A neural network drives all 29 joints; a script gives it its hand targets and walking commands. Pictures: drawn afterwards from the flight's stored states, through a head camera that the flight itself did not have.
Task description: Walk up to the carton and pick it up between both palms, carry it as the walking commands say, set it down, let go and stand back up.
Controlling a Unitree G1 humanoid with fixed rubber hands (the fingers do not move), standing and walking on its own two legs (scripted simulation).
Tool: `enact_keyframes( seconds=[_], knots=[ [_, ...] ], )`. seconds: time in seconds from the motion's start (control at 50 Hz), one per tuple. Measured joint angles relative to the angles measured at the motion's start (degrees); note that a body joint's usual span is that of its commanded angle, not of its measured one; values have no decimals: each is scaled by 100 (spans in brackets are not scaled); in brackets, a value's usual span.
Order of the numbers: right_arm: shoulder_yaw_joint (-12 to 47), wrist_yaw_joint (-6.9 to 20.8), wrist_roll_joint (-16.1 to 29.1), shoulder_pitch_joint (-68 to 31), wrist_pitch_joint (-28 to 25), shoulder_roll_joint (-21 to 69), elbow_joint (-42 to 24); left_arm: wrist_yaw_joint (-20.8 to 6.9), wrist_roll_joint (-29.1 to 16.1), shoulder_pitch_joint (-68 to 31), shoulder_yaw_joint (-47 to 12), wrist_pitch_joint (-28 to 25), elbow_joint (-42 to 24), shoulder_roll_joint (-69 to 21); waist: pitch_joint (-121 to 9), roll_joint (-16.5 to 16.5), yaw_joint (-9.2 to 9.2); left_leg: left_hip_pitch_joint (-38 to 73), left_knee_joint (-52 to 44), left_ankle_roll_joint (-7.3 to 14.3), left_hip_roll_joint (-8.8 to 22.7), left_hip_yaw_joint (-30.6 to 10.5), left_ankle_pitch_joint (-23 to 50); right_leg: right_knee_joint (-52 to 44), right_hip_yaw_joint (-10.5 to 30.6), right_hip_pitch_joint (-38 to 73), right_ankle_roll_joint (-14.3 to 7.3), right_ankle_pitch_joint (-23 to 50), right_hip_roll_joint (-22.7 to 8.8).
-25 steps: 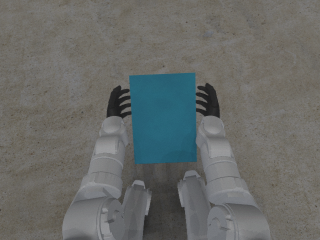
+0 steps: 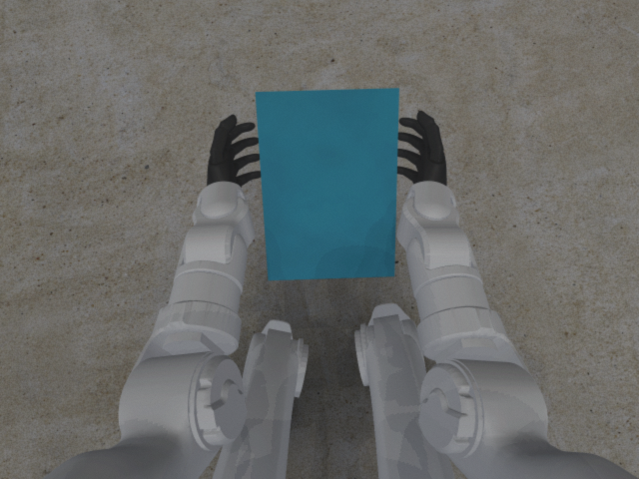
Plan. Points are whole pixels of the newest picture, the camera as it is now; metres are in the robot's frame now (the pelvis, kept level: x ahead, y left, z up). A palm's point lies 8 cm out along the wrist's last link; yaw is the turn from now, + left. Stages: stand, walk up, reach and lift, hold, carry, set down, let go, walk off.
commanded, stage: set down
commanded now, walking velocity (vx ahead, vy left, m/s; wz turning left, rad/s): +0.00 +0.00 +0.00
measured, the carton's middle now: (326, 179) +0.49 -0.02 -0.19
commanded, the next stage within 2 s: none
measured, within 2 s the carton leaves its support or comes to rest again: neither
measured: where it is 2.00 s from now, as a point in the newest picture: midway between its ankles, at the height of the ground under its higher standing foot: (333, 402)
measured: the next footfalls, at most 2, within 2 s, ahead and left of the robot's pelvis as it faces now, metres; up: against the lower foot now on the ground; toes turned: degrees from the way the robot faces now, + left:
none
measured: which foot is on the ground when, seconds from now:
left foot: down 0.00-1.00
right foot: down 0.00-1.00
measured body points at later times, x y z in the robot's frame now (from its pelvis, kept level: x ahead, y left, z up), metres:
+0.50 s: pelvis -0.02 +0.00 -0.05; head +0.31 -0.04 +0.26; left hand +0.50 +0.10 -0.19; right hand +0.49 -0.15 -0.19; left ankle +0.07 +0.15 -0.48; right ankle +0.13 -0.14 -0.48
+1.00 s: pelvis -0.02 +0.00 -0.10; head +0.34 -0.01 +0.16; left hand +0.52 +0.11 -0.28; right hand +0.50 -0.14 -0.28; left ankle +0.07 +0.15 -0.48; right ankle +0.13 -0.14 -0.48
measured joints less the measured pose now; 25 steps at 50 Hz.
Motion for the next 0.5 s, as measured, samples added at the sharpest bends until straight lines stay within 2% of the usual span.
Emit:
enact_keyframes(
  seconds=[0.08,0.18,0.32,0.5],
  knots=[
    [-41,38,18,-147,45,-34,8,23,12,-145,-14,29,35,57,97,9,-16,-218,158,-8,-33,12,-2,138,11,-200,33,1,9],
    [23,39,174,-326,43,-111,11,201,-162,-294,-104,20,-2,120,192,15,-59,-486,388,-34,-86,11,-17,358,3,-454,58,-19,9],
    [-117,122,44,-707,68,-242,154,134,-117,-687,-67,58,144,232,417,25,-94,-802,653,-89,-147,6,1,613,-10,-753,82,-3,14],
    [-156,185,103,-1129,137,-463,248,142,-171,-1081,-130,54,282,348,748,89,-84,-1146,939,-116,-176,54,8,907,5,-1093,108,7,41]
  ],
)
